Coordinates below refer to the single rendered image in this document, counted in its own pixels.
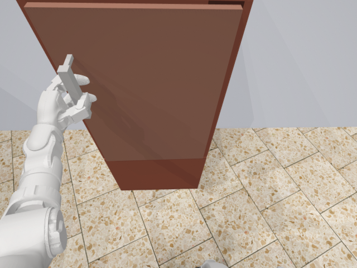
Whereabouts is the left robot forearm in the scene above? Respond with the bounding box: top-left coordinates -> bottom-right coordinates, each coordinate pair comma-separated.
0,124 -> 64,221

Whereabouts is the left robot hand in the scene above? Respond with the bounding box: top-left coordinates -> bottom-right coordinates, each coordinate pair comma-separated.
37,74 -> 97,134

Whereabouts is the robot right shin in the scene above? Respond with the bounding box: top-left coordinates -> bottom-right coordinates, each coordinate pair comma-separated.
201,259 -> 215,266

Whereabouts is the cupboard door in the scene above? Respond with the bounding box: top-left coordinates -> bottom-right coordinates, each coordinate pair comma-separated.
24,2 -> 243,161

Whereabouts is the handle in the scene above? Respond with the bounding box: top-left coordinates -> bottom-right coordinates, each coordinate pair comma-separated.
57,54 -> 92,119

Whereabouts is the left robot upper arm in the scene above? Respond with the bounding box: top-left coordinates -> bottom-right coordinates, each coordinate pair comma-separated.
0,207 -> 67,268

